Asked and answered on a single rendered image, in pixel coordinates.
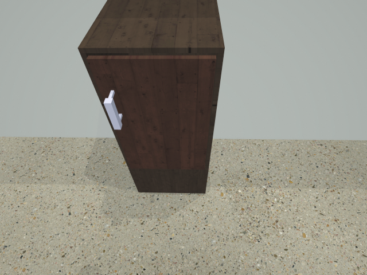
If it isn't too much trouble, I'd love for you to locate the cupboard door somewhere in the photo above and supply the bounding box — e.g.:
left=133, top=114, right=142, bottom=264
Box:
left=87, top=55, right=216, bottom=170

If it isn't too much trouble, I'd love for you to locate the handle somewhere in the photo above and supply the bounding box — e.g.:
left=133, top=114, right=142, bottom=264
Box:
left=104, top=91, right=123, bottom=129

